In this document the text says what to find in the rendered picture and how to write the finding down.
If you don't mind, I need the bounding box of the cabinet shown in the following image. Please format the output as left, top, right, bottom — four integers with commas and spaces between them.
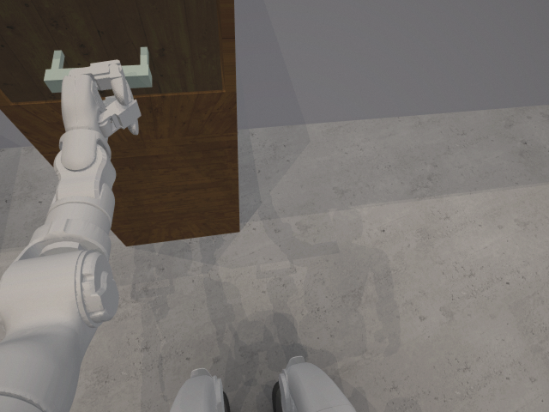
0, 0, 239, 246

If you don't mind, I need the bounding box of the right robot shin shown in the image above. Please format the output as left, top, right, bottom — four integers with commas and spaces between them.
281, 356, 305, 412

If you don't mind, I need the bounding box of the left robot upper arm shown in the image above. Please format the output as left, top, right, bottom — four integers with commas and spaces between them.
0, 250, 119, 412

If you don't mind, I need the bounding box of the drawer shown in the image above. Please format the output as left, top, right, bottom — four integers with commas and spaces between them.
0, 0, 223, 103

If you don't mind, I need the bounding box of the left robot hand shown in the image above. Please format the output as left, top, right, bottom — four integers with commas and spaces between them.
61, 60, 141, 141

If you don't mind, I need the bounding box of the robot left thigh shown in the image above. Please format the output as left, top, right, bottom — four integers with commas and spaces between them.
170, 375, 225, 412

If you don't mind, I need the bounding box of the robot left forearm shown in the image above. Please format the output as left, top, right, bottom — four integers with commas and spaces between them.
0, 129, 116, 333

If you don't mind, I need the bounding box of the handle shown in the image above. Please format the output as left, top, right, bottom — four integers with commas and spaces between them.
44, 47, 152, 93

